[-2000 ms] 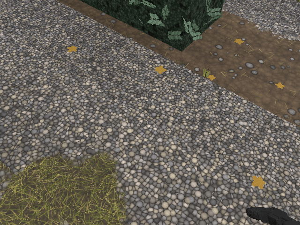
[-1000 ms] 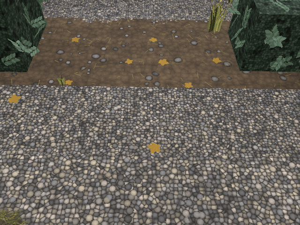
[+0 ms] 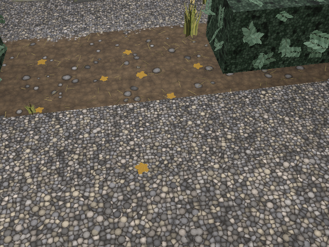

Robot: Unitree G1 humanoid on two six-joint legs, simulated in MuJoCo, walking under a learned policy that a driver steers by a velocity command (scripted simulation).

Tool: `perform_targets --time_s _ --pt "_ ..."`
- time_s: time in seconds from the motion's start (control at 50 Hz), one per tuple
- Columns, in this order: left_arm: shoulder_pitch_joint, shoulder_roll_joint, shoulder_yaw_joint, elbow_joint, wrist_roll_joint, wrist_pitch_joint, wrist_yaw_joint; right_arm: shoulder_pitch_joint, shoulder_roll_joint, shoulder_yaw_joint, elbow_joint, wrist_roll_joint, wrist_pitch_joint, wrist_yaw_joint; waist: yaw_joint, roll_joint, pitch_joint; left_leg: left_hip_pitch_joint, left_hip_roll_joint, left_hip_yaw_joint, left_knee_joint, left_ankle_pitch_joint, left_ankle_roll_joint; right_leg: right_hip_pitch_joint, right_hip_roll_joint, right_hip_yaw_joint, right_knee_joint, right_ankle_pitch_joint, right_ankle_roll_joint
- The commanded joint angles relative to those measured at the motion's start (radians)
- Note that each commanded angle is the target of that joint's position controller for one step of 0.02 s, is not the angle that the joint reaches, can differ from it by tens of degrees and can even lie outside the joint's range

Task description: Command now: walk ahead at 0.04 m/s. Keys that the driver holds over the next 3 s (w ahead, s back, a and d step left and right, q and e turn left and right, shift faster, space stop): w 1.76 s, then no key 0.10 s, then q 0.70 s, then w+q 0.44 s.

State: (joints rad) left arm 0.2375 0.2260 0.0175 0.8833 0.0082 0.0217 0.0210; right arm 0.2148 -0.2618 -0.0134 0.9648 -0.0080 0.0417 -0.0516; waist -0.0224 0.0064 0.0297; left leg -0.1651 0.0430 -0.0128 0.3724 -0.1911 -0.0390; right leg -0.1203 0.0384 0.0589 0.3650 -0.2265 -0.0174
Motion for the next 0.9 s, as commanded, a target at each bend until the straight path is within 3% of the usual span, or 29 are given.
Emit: perform_targets --time_s 0.02,0.08,0.14,0.2,0.22,0.24,0.26,0.28,0.3,0.32,0.34,0.38,0.46,0.48,0.5,0.52,0.56,0.58,0.6,0.62,0.66,0.7,0.74,0.78,0.82,0.84,0.86,0.88,0.9 --pt "0.023 0.105 0.021 -0.012 -0.001 -0.009 0.006 0.024 -0.099 -0.018 -0.007 0.001 -0.009 -0.006 0.001 -0.022 -0.040 0.047 0.004 -0.007 -0.039 0.030 0.040 -0.038 -0.062 0.050 -0.086 0.097 -0.033" --pt "0.043 0.159 0.041 0.003 -0.011 -0.001 0.014 0.019 -0.095 -0.022 0.005 0.013 -0.018 -0.006 0.019 -0.076 0.031 -0.075 -0.055 0.062 0.079 -0.244 0.052 -0.083 -0.088 0.123 -0.140 -0.378 -0.085" --pt "0.091 0.222 0.067 0.014 -0.022 -0.012 0.017 -0.027 -0.071 -0.020 -0.014 0.019 -0.060 0.013 0.054 -0.151 0.114 -0.234 -0.044 0.054 0.255 -0.218 0.080 -0.080 -0.247 0.333 -0.235 -0.518 -0.180" --pt "0.032 0.180 0.064 0.000 -0.031 -0.024 0.012 0.043 -0.075 -0.027 0.005 0.036 -0.102 0.044 -0.004 -0.157 0.094 -0.168 -0.005 0.022 0.229 -0.218 0.140 -0.121 -0.273 0.314 -0.184 -0.421 -0.178" --pt "-0.015 0.165 0.060 -0.014 -0.036 -0.027 0.007 0.111 -0.073 -0.030 0.034 0.037 -0.109 0.049 -0.043 -0.135 0.081 -0.050 -0.017 0.029 0.143 -0.189 0.156 -0.192 -0.233 0.253 -0.135 -0.388 -0.152" --pt "-0.050 0.129 0.050 -0.026 -0.033 -0.030 0.002 0.220 -0.080 -0.038 0.079 0.025 -0.108 0.051 -0.081 -0.074 0.062 0.117 -0.016 -0.006 0.075 -0.159 0.154 -0.314 -0.154 0.148 -0.019 -0.296 -0.115" --pt "-0.066 0.063 0.031 -0.046 -0.030 -0.036 -0.008 0.340 -0.149 -0.056 0.104 0.031 -0.111 0.053 -0.116 0.112 0.029 0.257 0.130 -0.273 -0.091 -0.315 0.209 -0.467 -0.028 -0.006 0.259 -0.213 -0.059" --pt "-0.081 0.075 0.039 -0.087 -0.036 -0.055 -0.006 0.395 -0.240 -0.075 0.104 0.025 -0.123 0.065 -0.123 0.274 0.030 0.308 0.312 -0.659 -0.231 -0.452 0.337 -0.622 0.038 -0.032 0.527 -0.311 -0.035" --pt "-0.075 0.133 0.055 -0.092 -0.055 -0.073 -0.010 0.317 -0.168 -0.050 0.073 0.016 -0.138 0.072 -0.070 0.167 0.078 0.256 0.345 -0.669 -0.228 -0.408 0.370 -0.697 -0.023 0.054 0.682 -0.295 -0.053" --pt "-0.038 0.140 0.058 -0.078 -0.059 -0.085 -0.019 0.253 -0.124 -0.039 0.042 0.019 -0.149 0.072 -0.037 0.115 0.100 0.240 0.306 -0.560 -0.220 -0.314 0.345 -0.715 -0.065 0.075 0.732 -0.195 -0.069" --pt "-0.010 0.140 0.064 -0.061 -0.052 -0.091 -0.020 0.223 -0.118 -0.035 0.024 0.025 -0.152 0.076 -0.015 0.073 0.084 0.246 0.278 -0.480 -0.226 -0.245 0.313 -0.715 -0.102 0.060 0.729 -0.121 -0.081" --pt "-0.033 0.136 0.073 -0.066 -0.035 -0.093 -0.027 0.213 -0.089 -0.021 0.004 0.026 -0.143 0.075 -0.013 0.059 0.071 0.247 0.234 -0.336 -0.239 -0.022 0.262 -0.695 -0.154 0.046 0.658 -0.004 -0.078" --pt "-0.099 0.077 0.062 -0.094 -0.021 -0.072 -0.035 0.295 -0.091 -0.019 0.023 0.016 -0.125 0.054 -0.031 0.059 0.046 0.219 0.170 -0.154 -0.236 0.355 0.260 -0.642 -0.132 -0.032 0.561 0.131 -0.012" --pt "-0.091 0.068 0.061 -0.072 -0.028 -0.076 -0.042 0.342 -0.110 -0.027 0.032 0.003 -0.129 0.048 -0.039 0.046 0.011 0.232 0.182 -0.142 -0.203 0.361 0.270 -0.634 -0.130 -0.040 0.636 0.212 -0.003" --pt "-0.106 0.072 0.061 -0.076 -0.029 -0.082 -0.047 0.345 -0.112 -0.027 0.034 0.007 -0.128 0.042 -0.033 0.041 0.022 0.238 0.182 -0.131 -0.179 0.365 0.260 -0.676 -0.136 -0.032 0.627 0.253 -0.008" --pt "-0.202 0.098 0.075 -0.118 -0.049 -0.098 -0.055 0.407 -0.096 -0.026 0.055 0.011 -0.136 0.025 -0.058 0.083 0.054 0.349 0.182 -0.152 -0.176 0.233 0.230 -0.820 -0.145 0.007 0.552 0.286 -0.018" --pt "-0.307 0.100 0.073 -0.149 -0.046 -0.126 -0.066 0.459 -0.097 -0.026 0.063 0.006 -0.146 0.005 -0.082 0.090 0.118 0.407 0.197 -0.179 -0.151 0.210 0.217 -0.943 -0.149 0.020 0.448 0.327 -0.021" --pt "-0.355 0.101 0.069 -0.176 -0.036 -0.137 -0.075 0.419 -0.101 -0.029 0.049 0.017 -0.148 -0.013 -0.067 0.064 0.172 0.270 0.144 -0.117 -0.180 0.133 0.205 -0.847 -0.129 -0.013 0.281 0.441 -0.012" --pt "-0.376 0.064 0.059 -0.178 -0.016 -0.141 -0.085 0.397 -0.094 -0.024 0.037 0.017 -0.146 -0.019 -0.083 0.071 0.157 0.176 0.128 -0.086 -0.162 0.106 0.198 -0.712 -0.114 -0.038 0.228 0.585 -0.015" --pt "-0.369 0.046 0.055 -0.181 -0.011 -0.141 -0.101 0.393 -0.088 -0.022 0.033 0.017 -0.146 -0.020 -0.080 0.068 0.147 0.099 0.130 -0.068 -0.137 0.061 0.193 -0.617 -0.105 -0.040 0.219 0.695 -0.025" --pt "-0.350 0.054 0.056 -0.193 -0.014 -0.133 -0.121 0.372 -0.088 -0.021 0.017 0.021 -0.149 -0.017 -0.066 0.074 0.152 0.015 0.127 -0.054 -0.085 0.016 0.185 -0.525 -0.093 -0.040 0.229 0.770 -0.051" --pt "-0.401 0.050 0.047 -0.226 -0.020 -0.132 -0.130 0.386 -0.063 -0.020 0.021 0.033 -0.140 -0.008 -0.068 0.068 0.171 0.039 0.117 -0.016 0.022 0.040 0.162 -0.524 -0.099 -0.039 0.176 0.770 -0.082" --pt "-0.439 0.043 0.037 -0.235 -0.023 -0.135 -0.147 0.441 -0.063 -0.025 0.023 0.028 -0.118 -0.008 -0.108 0.041 0.146 0.131 0.122 -0.022 0.131 0.059 0.141 -0.527 -0.098 -0.052 0.126 0.761 -0.079" --pt "-0.401 0.046 0.034 -0.210 -0.017 -0.140 -0.147 0.420 -0.082 -0.032 0.002 0.028 -0.098 -0.010 -0.095 0.045 0.115 0.218 0.100 -0.026 0.271 0.161 0.115 -0.473 -0.097 -0.054 0.039 0.743 -0.058" --pt "-0.166 0.097 0.057 -0.123 -0.006 -0.144 -0.123 0.406 -0.102 -0.036 0.003 0.028 -0.089 -0.003 -0.010 0.062 -0.009 0.238 0.069 -0.065 0.598 0.339 0.123 -0.225 -0.102 -0.050 -0.007 0.769 -0.058" --pt "0.028 0.136 0.075 -0.047 -0.011 -0.147 -0.111 0.367 -0.095 -0.035 0.000 0.032 -0.089 0.008 0.097 0.026 -0.067 0.172 0.051 -0.057 0.856 0.348 0.104 -0.033 -0.145 -0.047 -0.097 0.865 -0.061" --pt "0.236 0.175 0.082 0.023 -0.002 -0.138 -0.101 0.308 -0.082 -0.040 -0.002 0.032 -0.101 0.027 0.204 -0.131 -0.131 -0.072 -0.070 -0.015 1.301 -0.141 0.045 0.287 -0.227 -0.003 -0.115 0.982 -0.115" --pt "0.300 0.236 0.064 0.064 0.035 -0.136 -0.096 0.441 0.027 -0.025 -0.004 0.018 -0.122 0.045 0.112 -0.393 -0.255 -0.536 -0.132 -0.161 1.621 -0.811 0.046 0.718 -0.301 -0.002 0.410 1.494 -0.121" --pt "0.367 0.250 0.086 0.070 0.022 -0.125 -0.084 0.548 -0.036 -0.020 -0.008 0.079 -0.156 0.066 0.132 -0.452 -0.449 -0.678 -0.131 -0.314 1.629 -0.682 0.036 0.886 -0.426 0.194 0.504 1.550 -0.280"
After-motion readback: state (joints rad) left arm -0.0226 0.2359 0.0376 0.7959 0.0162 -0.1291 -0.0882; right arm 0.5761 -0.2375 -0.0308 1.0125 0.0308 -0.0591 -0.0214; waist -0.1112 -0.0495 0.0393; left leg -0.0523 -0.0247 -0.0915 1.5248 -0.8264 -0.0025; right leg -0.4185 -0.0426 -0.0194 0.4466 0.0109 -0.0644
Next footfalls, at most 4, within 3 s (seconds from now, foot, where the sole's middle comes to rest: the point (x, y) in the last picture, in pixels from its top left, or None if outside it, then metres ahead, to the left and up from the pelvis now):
0.86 right None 0.55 -0.13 -0.97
1.28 left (150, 201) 0.82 0.09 -0.97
2.08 right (198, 152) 1.25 -0.21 -1.15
2.56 left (160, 154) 1.24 0.04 -1.15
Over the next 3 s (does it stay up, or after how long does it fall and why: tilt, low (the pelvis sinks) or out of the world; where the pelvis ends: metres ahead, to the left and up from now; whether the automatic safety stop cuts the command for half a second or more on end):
stays up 1.32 -0.05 -0.38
